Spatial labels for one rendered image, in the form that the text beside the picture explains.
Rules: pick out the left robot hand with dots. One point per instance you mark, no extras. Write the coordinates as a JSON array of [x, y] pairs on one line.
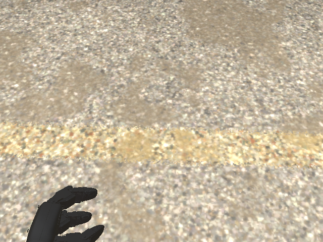
[[51, 219]]

